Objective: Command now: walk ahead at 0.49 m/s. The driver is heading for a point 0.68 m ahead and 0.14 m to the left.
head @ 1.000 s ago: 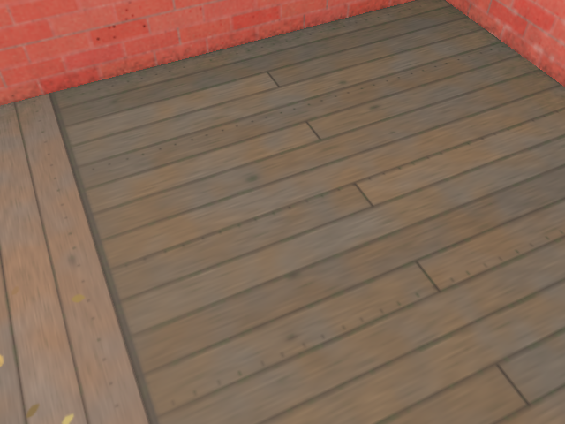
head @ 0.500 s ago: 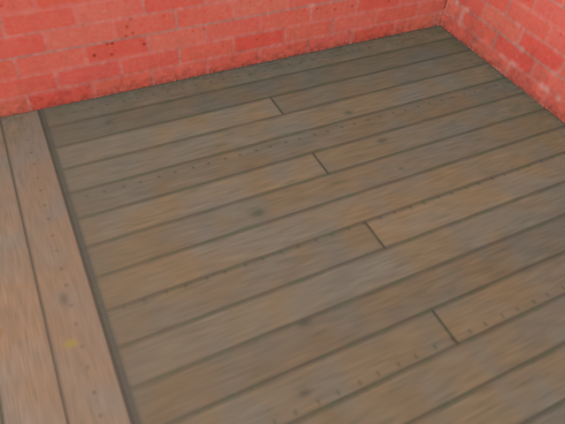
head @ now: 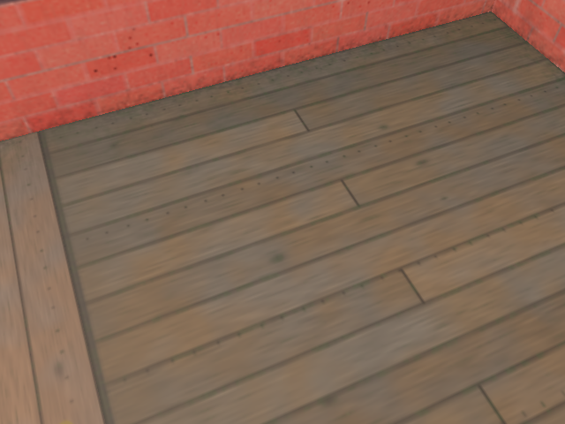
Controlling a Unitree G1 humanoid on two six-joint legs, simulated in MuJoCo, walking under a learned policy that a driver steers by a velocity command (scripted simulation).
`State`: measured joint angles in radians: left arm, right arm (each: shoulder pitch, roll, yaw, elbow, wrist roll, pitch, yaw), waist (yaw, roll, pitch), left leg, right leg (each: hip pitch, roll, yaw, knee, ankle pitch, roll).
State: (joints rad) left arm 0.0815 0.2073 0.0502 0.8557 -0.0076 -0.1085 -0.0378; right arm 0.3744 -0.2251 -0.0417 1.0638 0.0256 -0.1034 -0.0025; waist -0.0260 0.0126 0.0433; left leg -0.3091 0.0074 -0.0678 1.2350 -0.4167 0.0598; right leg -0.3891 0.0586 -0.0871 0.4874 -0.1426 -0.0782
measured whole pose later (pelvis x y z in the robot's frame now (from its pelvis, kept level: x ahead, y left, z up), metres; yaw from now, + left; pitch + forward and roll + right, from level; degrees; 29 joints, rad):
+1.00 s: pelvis +0.55 +0.04 -0.01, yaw +0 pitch +2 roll +1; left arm -0.01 0.23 0.04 0.86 0.02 -0.11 -0.03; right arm 0.38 -0.25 -0.05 0.98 0.00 -0.06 -0.01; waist -0.06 -0.02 0.03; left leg -0.03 -0.02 0.04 0.51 -0.43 0.02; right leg -0.49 -0.02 -0.03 0.47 0.01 -0.06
